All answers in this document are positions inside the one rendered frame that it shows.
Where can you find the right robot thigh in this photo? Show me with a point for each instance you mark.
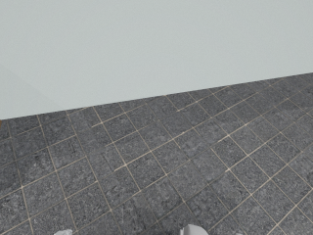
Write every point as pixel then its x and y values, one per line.
pixel 192 230

